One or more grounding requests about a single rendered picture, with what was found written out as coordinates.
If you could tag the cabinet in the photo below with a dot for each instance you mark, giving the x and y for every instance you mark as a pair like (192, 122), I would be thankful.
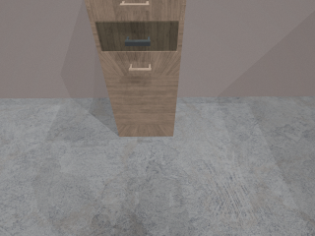
(143, 105)

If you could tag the handle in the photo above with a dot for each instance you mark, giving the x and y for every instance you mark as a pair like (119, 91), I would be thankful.
(134, 7)
(137, 42)
(140, 70)

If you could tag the drawer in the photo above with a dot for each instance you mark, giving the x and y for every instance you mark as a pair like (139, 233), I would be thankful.
(163, 35)

